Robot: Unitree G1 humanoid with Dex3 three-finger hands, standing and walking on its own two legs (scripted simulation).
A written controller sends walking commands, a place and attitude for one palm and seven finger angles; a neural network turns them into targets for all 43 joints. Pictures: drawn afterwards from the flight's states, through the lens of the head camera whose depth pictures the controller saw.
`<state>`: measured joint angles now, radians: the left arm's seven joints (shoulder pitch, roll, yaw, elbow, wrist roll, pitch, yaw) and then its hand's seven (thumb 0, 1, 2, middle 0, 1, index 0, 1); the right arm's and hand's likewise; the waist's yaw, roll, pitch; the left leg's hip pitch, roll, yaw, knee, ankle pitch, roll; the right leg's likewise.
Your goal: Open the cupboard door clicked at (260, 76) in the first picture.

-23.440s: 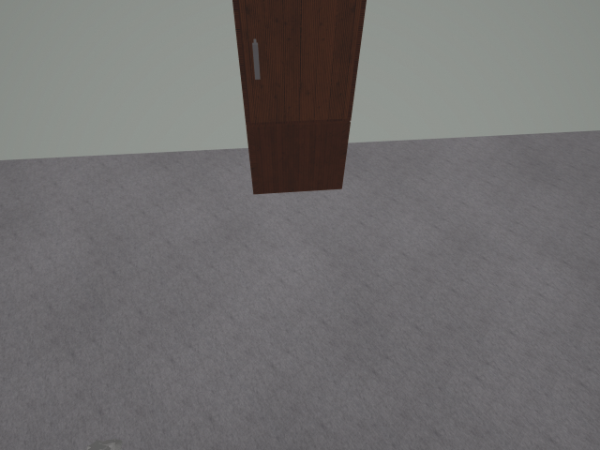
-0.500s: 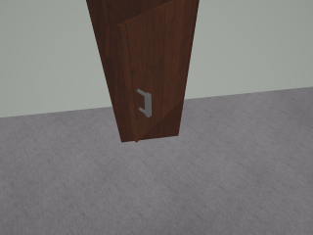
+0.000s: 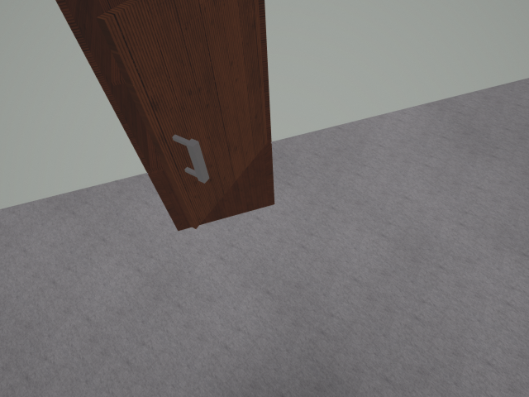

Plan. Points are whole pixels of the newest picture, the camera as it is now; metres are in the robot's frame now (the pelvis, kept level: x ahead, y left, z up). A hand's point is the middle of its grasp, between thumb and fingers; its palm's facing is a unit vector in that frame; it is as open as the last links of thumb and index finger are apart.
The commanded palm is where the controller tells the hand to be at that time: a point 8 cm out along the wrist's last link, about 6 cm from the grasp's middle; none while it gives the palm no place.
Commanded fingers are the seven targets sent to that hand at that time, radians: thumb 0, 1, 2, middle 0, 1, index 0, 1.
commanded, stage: walk to a spot facing it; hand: left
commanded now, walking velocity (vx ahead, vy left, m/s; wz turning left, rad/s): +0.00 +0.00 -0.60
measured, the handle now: (191, 159) +0.59 +0.22 -0.06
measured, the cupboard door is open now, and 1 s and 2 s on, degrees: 42 42 42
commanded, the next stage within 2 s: none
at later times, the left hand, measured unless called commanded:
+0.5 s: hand out of the picture +0.12 +0.20 -0.16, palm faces -0.18 -0.95 -0.25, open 7.4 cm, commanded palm none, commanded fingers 0.00 0.90 0.90 -0.20 -0.30 -0.20 -0.30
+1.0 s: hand (235, 330) +0.24 +0.09 -0.15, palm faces -0.57 -0.78 -0.25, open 7.4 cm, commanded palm none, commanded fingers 0.00 0.90 0.90 -0.20 -0.30 -0.20 -0.30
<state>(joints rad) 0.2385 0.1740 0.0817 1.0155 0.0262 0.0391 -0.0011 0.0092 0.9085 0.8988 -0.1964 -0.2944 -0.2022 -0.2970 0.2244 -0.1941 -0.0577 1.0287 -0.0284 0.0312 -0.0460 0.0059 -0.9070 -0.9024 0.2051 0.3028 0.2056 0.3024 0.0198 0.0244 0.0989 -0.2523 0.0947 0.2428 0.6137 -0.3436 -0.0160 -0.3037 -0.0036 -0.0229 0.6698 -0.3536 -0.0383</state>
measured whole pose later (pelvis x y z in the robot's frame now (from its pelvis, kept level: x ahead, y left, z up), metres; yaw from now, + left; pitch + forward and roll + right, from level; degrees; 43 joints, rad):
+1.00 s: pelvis +0.04 -0.02 +0.01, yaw -36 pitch +1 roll +1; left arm 0.15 0.23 0.06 0.89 0.02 0.03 0.00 0.01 0.91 0.90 -0.20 -0.29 -0.20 -0.30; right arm 0.23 -0.27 -0.06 0.92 -0.01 0.05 -0.02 0.01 -0.91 -0.90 0.20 0.30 0.20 0.30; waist -0.02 -0.01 0.11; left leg -0.42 0.07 0.06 0.94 -0.48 -0.06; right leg -0.29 0.02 0.06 0.57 -0.30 -0.02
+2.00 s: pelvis +0.27 -0.34 +0.00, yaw -64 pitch +0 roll +0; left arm 0.38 0.19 0.05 1.11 0.01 -0.03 -0.01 0.01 0.91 0.90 -0.20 -0.29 -0.20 -0.30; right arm 0.07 -0.17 -0.03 0.91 -0.04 -0.08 0.00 0.00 -0.91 -0.90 0.20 0.30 0.20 0.30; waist 0.05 -0.04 0.07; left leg -0.38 0.06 0.13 0.63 -0.23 0.04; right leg -0.24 0.03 0.00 1.00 -0.48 -0.05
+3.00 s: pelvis +0.37 -0.71 +0.01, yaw -60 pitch +1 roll -1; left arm 0.14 0.18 0.06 0.95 0.01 0.01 0.01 0.01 0.91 0.90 -0.20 -0.29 -0.20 -0.30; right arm 0.18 -0.18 -0.04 0.97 -0.03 0.02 -0.01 0.01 -0.91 -0.90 0.21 0.30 0.21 0.30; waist -0.01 0.01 0.07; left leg -0.39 0.00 -0.02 0.54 -0.17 0.02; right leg -0.43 -0.05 -0.02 0.86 -0.44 0.06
